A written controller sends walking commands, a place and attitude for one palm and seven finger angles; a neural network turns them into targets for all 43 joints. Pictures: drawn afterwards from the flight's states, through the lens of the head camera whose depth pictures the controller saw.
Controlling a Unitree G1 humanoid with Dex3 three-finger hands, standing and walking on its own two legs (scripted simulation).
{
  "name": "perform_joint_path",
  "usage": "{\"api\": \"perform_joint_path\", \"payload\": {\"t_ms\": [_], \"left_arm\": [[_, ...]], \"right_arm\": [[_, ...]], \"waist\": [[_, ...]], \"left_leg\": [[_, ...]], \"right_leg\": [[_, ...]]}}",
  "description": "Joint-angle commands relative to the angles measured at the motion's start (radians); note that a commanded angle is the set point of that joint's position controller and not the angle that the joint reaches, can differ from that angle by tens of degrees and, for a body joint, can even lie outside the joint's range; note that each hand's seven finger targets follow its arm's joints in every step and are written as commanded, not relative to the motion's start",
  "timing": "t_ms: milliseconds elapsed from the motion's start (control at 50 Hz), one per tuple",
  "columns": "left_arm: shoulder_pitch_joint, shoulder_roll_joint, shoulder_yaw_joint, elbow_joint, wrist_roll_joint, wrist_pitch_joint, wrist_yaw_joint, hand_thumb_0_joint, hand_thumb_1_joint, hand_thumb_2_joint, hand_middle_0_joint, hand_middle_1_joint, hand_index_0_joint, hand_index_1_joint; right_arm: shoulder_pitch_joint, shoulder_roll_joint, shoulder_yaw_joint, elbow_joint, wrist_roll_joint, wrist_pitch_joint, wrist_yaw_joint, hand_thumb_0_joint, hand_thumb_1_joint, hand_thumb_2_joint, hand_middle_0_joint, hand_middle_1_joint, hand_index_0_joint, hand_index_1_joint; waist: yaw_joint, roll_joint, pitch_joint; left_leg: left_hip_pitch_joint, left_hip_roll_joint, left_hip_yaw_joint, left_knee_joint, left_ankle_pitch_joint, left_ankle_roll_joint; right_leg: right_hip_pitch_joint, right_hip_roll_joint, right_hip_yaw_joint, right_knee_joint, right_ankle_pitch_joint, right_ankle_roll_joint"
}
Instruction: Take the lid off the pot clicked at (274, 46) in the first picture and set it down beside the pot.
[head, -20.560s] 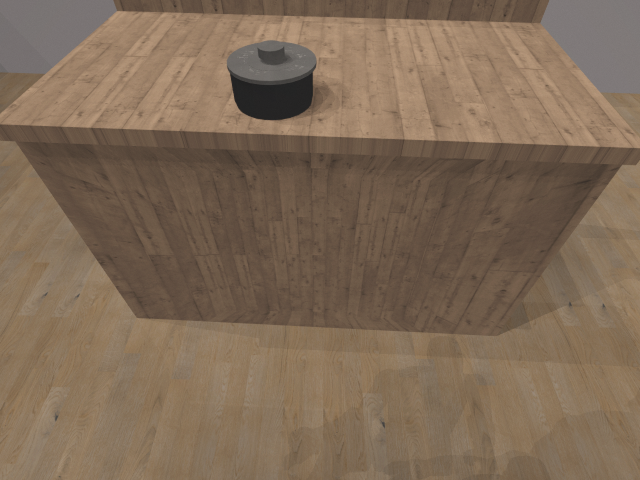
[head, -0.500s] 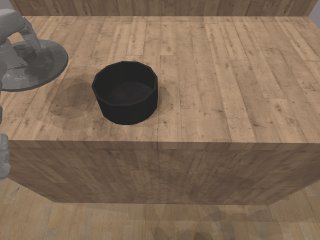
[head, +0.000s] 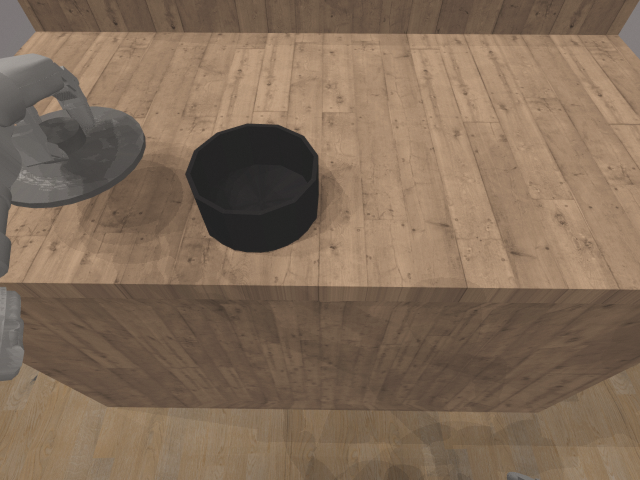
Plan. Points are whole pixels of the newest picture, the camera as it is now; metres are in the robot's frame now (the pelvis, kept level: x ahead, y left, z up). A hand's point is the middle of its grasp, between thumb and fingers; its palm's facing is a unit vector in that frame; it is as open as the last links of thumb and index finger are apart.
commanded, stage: lower the lid onto the table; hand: left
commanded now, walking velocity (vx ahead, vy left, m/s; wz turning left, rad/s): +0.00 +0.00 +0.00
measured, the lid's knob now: (58, 136) +0.48 +0.31 +0.17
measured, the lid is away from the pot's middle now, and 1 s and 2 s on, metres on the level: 0.23 0.23 0.23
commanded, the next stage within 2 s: open the fingers wide in 1.50 s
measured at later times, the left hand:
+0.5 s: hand (63, 159) +0.45 +0.29 +0.16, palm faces -0.40 -0.14 -0.91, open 8.2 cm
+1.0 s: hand (66, 182) +0.44 +0.30 +0.13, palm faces -0.45 -0.14 -0.88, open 8.2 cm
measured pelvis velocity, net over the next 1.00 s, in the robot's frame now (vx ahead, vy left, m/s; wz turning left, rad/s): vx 0.00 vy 0.01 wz -0.01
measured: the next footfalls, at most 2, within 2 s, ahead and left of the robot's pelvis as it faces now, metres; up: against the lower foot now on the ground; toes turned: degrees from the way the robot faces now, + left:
none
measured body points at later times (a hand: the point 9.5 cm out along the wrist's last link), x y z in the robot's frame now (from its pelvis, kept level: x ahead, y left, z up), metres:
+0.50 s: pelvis +0.00 +0.00 +0.00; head +0.05 +0.00 +0.44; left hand +0.46 +0.30 +0.21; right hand +0.05 -0.28 -0.12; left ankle +0.00 +0.08 -0.74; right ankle -0.02 -0.13 -0.74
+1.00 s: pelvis +0.00 +0.01 +0.00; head +0.06 +0.01 +0.44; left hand +0.46 +0.31 +0.18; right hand +0.04 -0.28 -0.12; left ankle +0.00 +0.08 -0.74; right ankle -0.02 -0.13 -0.74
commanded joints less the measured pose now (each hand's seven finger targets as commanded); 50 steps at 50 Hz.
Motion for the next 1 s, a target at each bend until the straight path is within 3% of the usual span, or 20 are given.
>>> {"api": "perform_joint_path", "payload": {"t_ms": [0, 20, 40, 100, 160, 180, 260, 320, 380, 420, 560, 620, 660, 700, 720, 760, 820, 880, 920, 980], "left_arm": [[-0.599, 0.313, 0.083, -0.287, -0.001, -0.014, 0.050, 0.000, 0.617, 1.071, -0.765, -0.955, -0.740, -0.954], [-0.559, 0.275, 0.056, -0.239, -0.007, -0.013, 0.049, 0.000, 0.617, 1.071, -0.765, -0.955, -0.740, -0.954], [-0.581, 0.342, 0.107, -0.270, -0.002, -0.018, 0.058, 0.000, 0.617, 1.071, -0.765, -0.955, -0.740, -0.954], [-0.530, 0.289, 0.073, -0.156, -0.011, -0.024, 0.054, 0.000, 0.617, 1.071, -0.765, -0.955, -0.740, -0.954], [-0.583, 0.290, 0.063, -0.192, -0.007, -0.037, 0.060, 0.000, 0.617, 1.071, -0.765, -0.955, -0.740, -0.954], [-0.612, 0.246, 0.020, -0.204, -0.009, -0.039, 0.061, 0.000, 0.617, 1.071, -0.765, -0.955, -0.740, -0.954], [-0.570, 0.324, 0.098, -0.135, 0.002, -0.057, 0.072, 0.000, 0.617, 1.071, -0.765, -0.955, -0.740, -0.954], [-0.531, 0.276, 0.058, -0.111, -0.009, -0.069, 0.070, 0.000, 0.617, 1.071, -0.765, -0.955, -0.740, -0.954], [-0.533, 0.294, 0.072, -0.080, 0.000, -0.078, 0.073, 0.000, 0.617, 1.071, -0.765, -0.955, -0.740, -0.954], [-0.523, 0.305, 0.076, -0.106, -0.004, -0.085, 0.075, 0.000, 0.617, 1.071, -0.765, -0.955, -0.740, -0.954], [-0.555, 0.344, 0.114, -0.144, 0.004, -0.110, 0.086, 0.000, 0.617, 1.071, -0.765, -0.955, -0.740, -0.954], [-0.453, 0.291, 0.086, -0.086, -0.014, -0.112, 0.081, 0.000, 0.617, 1.071, -0.765, -0.955, -0.740, -0.954], [-0.466, 0.325, 0.114, -0.071, -0.008, -0.115, 0.086, 0.000, 0.617, 1.071, -0.765, -0.955, -0.740, -0.954], [-0.489, 0.297, 0.080, -0.044, -0.007, -0.116, 0.087, 0.000, 0.617, 1.071, -0.765, -0.955, -0.740, -0.954], [-0.499, 0.300, 0.077, -0.074, -0.013, -0.119, 0.086, 0.000, 0.617, 1.071, -0.765, -0.955, -0.740, -0.954], [-0.523, 0.395, 0.160, -0.166, 0.004, -0.136, 0.102, 0.000, 0.617, 1.071, -0.765, -0.955, -0.740, -0.954], [-0.422, 0.309, 0.102, -0.026, -0.012, -0.139, 0.093, 0.000, 0.617, 1.071, -0.765, -0.955, -0.740, -0.954], [-0.448, 0.347, 0.119, -0.033, -0.005, -0.148, 0.100, 0.000, 0.617, 1.071, -0.765, -0.955, -0.740, -0.954], [-0.508, 0.300, 0.071, -0.122, -0.009, -0.157, 0.099, 0.000, 0.617, 1.071, -0.765, -0.955, -0.740, -0.954], [-0.448, 0.359, 0.139, -0.058, -0.007, -0.167, 0.110, 0.000, 0.617, 1.071, -0.765, -0.955, -0.740, -0.954]], "right_arm": [[0.010, -0.169, -0.058, -0.092, -0.001, -0.031, -0.012, 0.000, -0.900, -0.900, 0.200, 0.300, 0.200, 0.300], [0.020, -0.169, -0.060, -0.083, -0.002, -0.034, -0.014, 0.000, -0.900, -0.900, 0.200, 0.300, 0.200, 0.300], [0.029, -0.174, -0.059, -0.075, -0.002, -0.035, -0.012, 0.000, -0.900, -0.900, 0.200, 0.300, 0.200, 0.300], [0.024, -0.169, -0.053, -0.061, 0.000, -0.036, -0.017, 0.000, -0.900, -0.900, 0.200, 0.300, 0.200, 0.300], [0.012, -0.174, -0.056, -0.059, -0.004, -0.034, -0.017, 0.000, -0.900, -0.900, 0.200, 0.300, 0.200, 0.300], [0.004, -0.167, -0.053, -0.058, -0.001, -0.038, -0.019, 0.000, -0.900, -0.900, 0.200, 0.300, 0.200, 0.300], [0.026, -0.176, -0.055, -0.046, -0.008, -0.046, -0.022, 0.000, -0.900, -0.900, 0.200, 0.300, 0.200, 0.300], [0.027, -0.174, -0.059, -0.049, -0.006, -0.045, -0.018, 0.000, -0.900, -0.900, 0.200, 0.300, 0.200, 0.300], [0.033, -0.172, -0.056, -0.049, -0.005, -0.041, -0.015, 0.000, -0.900, -0.900, 0.200, 0.300, 0.200, 0.300], [0.038, -0.178, -0.060, -0.058, -0.007, -0.037, -0.014, 0.000, -0.900, -0.900, 0.200, 0.300, 0.200, 0.300], [0.053, -0.181, -0.067, -0.054, -0.012, -0.034, -0.015, 0.000, -0.900, -0.900, 0.200, 0.300, 0.200, 0.300], [0.067, -0.182, -0.068, -0.049, -0.008, -0.034, -0.015, 0.000, -0.900, -0.900, 0.200, 0.300, 0.200, 0.300], [0.064, -0.183, -0.065, -0.044, -0.010, -0.027, -0.013, 0.000, -0.900, -0.900, 0.200, 0.300, 0.200, 0.300], [0.064, -0.179, -0.062, -0.041, -0.009, -0.025, -0.016, 0.000, -0.900, -0.900, 0.200, 0.300, 0.200, 0.300], [0.065, -0.184, -0.066, -0.041, -0.007, -0.024, -0.018, 0.000, -0.900, -0.900, 0.200, 0.300, 0.200, 0.300], [0.059, -0.185, -0.069, -0.058, -0.017, -0.028, -0.016, 0.000, -0.900, -0.900, 0.200, 0.300, 0.200, 0.300], [0.073, -0.181, -0.066, -0.043, -0.009, -0.030, -0.019, 0.000, -0.900, -0.900, 0.200, 0.300, 0.200, 0.300], [0.068, -0.180, -0.063, -0.047, -0.009, -0.022, -0.015, 0.000, -0.900, -0.900, 0.200, 0.300, 0.200, 0.300], [0.057, -0.180, -0.068, -0.052, -0.010, -0.019, -0.018, 0.000, -0.900, -0.900, 0.200, 0.300, 0.200, 0.300], [0.074, -0.180, -0.063, -0.045, -0.013, -0.025, -0.021, 0.000, -0.900, -0.900, 0.200, 0.300, 0.200, 0.300]], "waist": [[-0.010, 0.097, -0.456], [-0.018, 0.104, -0.436], [-0.009, 0.092, -0.450], [-0.015, 0.044, -0.388], [-0.016, 0.080, -0.412], [-0.022, 0.085, -0.409], [-0.013, 0.044, -0.424], [-0.016, 0.071, -0.409], [-0.014, 0.037, -0.386], [-0.013, 0.081, -0.425], [-0.019, 0.094, -0.466], [-0.021, 0.081, -0.435], [-0.023, 0.050, -0.416], [-0.029, 0.054, -0.385], [-0.025, 0.082, -0.410], [-0.013, 0.101, -0.502], [-0.028, 0.083, -0.415], [-0.021, 0.054, -0.415], [-0.025, 0.134, -0.453], [-0.025, 0.075, -0.450]], "left_leg": [[0.334, -0.007, -0.060, -0.005, 0.425, 0.029], [0.336, -0.003, -0.057, 0.006, 0.437, 0.027], [0.338, -0.003, -0.063, -0.001, 0.423, 0.024], [0.283, -0.009, -0.059, -0.012, 0.353, 0.024], [0.302, -0.009, -0.061, -0.015, 0.332, 0.023], [0.311, -0.009, -0.064, -0.020, 0.325, 0.021], [0.288, -0.013, -0.060, -0.010, 0.333, 0.025], [0.276, -0.008, -0.055, -0.005, 0.360, 0.020], [0.247, -0.013, -0.052, -0.008, 0.329, 0.022], [0.267, -0.008, -0.051, 0.000, 0.368, 0.019], [0.303, -0.006, -0.055, 0.017, 0.409, 0.026], [0.293, 0.000, -0.053, 0.025, 0.448, 0.023], [0.261, -0.010, -0.049, 0.022, 0.393, 0.026], [0.244, -0.011, -0.049, 0.016, 0.345, 0.025], [0.265, -0.003, -0.047, 0.016, 0.371, 0.023], [0.310, -0.008, -0.054, 0.035, 0.425, 0.029], [0.268, -0.002, -0.050, 0.041, 0.446, 0.024], [0.226, -0.013, -0.041, 0.034, 0.356, 0.026], [0.299, 0.003, -0.053, 0.039, 0.413, 0.020], [0.278, -0.004, -0.058, 0.051, 0.421, 0.025]], "right_leg": [[0.032, 0.078, -0.010, -0.006, 0.283, -0.045], [0.004, 0.077, -0.014, -0.013, 0.272, -0.046], [0.022, 0.083, -0.011, -0.006, 0.269, -0.045], [0.015, 0.083, -0.021, -0.011, 0.249, -0.046], [0.008, 0.082, -0.019, -0.010, 0.228, -0.050], [-0.001, 0.082, -0.020, -0.010, 0.219, -0.051], [0.027, 0.085, -0.017, -0.003, 0.250, -0.052], [0.013, 0.078, -0.018, 0.003, 0.260, -0.053], [0.020, 0.081, -0.017, 0.008, 0.260, -0.049], [0.018, 0.076, -0.015, 0.010, 0.269, -0.052], [0.009, 0.082, -0.009, 0.014, 0.282, -0.046], [-0.012, 0.080, -0.015, 0.012, 0.289, -0.046], [-0.002, 0.083, -0.013, 0.016, 0.283, -0.044], [-0.022, 0.084, -0.017, 0.014, 0.256, -0.044], [-0.024, 0.078, -0.016, 0.011, 0.258, -0.047], [0.008, 0.084, -0.004, 0.027, 0.287, -0.048], [-0.038, 0.080, -0.014, 0.024, 0.289, -0.045], [-0.014, 0.079, -0.011, 0.034, 0.272, -0.042], [-0.056, 0.078, -0.016, 0.032, 0.251, -0.048], [-0.043, 0.086, -0.013, 0.041, 0.269, -0.045]]}}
